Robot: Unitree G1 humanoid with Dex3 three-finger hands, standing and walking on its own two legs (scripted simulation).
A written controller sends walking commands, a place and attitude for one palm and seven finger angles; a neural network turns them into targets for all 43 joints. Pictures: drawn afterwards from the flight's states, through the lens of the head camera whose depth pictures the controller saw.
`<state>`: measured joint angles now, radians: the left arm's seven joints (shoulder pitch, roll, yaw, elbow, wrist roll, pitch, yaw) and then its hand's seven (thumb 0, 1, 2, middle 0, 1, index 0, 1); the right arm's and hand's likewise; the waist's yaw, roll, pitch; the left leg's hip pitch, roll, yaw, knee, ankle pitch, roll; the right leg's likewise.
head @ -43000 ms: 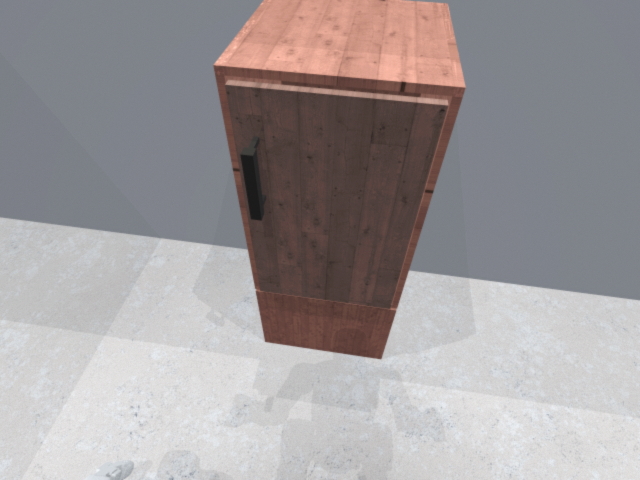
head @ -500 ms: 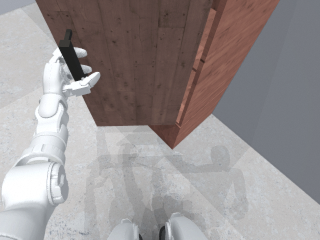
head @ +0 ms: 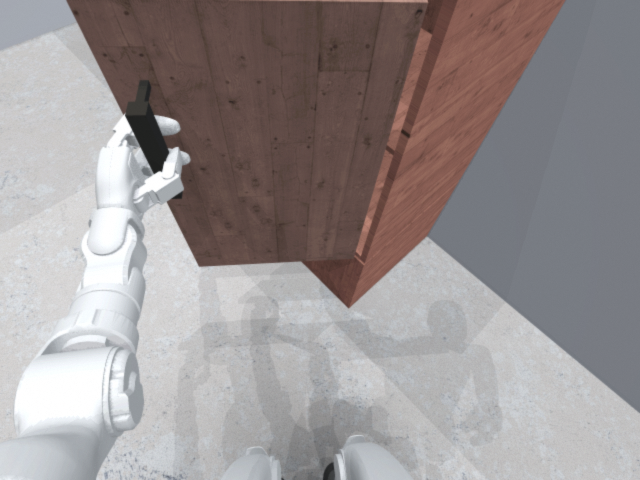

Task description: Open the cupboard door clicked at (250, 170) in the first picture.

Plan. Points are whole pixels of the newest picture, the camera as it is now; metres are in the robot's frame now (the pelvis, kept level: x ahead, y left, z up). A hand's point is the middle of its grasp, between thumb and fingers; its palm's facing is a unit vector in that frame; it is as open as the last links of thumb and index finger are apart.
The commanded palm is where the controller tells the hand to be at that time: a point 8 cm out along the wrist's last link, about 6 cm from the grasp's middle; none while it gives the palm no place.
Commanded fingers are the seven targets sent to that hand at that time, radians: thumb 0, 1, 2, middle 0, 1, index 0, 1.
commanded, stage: pull the door open along its arc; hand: left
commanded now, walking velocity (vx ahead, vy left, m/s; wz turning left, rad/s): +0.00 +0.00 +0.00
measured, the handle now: (160, 144) +0.53 +0.18 +0.06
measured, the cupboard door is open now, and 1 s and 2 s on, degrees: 51 97 97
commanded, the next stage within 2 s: open thumb and fingers to let go in 0.86 s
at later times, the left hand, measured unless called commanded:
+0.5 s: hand (223, 275) +0.34 +0.09 +0.07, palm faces +0.28 -0.96 +0.06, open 6.2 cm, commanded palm +0.28 +0.16 +0.07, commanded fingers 0.00 0.90 0.90 -0.40 -1.35 -0.40 -1.35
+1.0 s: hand (296, 328) +0.28 +0.01 +0.07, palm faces +0.36 -0.93 -0.03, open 6.1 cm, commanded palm +0.23 +0.06 +0.07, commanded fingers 0.00 0.69 0.81 -0.38 -1.33 -0.38 -1.33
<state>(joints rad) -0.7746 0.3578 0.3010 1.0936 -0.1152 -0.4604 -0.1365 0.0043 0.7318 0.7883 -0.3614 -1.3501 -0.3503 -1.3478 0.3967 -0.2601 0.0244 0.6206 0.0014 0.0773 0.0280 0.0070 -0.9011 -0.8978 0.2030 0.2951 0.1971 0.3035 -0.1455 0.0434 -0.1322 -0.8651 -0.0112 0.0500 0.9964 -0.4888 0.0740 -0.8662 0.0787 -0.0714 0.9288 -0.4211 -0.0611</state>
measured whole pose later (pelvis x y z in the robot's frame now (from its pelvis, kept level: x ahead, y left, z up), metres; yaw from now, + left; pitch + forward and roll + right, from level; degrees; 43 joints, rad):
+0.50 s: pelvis +0.00 -0.02 +0.01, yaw +1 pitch +14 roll +0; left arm -0.09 -0.03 -0.01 0.31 -0.04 -0.35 0.33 0.02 0.66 0.74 -0.36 -1.30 -0.36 -1.29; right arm 0.21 -0.20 0.02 0.51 -0.03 0.05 0.06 0.01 -0.90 -0.90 0.20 0.29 0.19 0.30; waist -0.03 0.02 -0.15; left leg -0.69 -0.02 0.06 0.92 -0.47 0.05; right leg -0.72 0.07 -0.05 0.91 -0.43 -0.08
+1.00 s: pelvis +0.00 -0.07 +0.01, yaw +5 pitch +11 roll +2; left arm 0.17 -0.08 -0.25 0.10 0.07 -0.25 0.54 0.02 0.67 0.76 -0.31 -1.32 -0.36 -1.34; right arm 0.22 -0.20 0.00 0.56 -0.05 0.01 0.02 0.01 -0.90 -0.90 0.20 0.30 0.20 0.30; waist -0.04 0.03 -0.14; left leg -0.63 -0.03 -0.02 0.89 -0.44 -0.02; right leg -0.65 0.07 -0.13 0.89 -0.44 -0.14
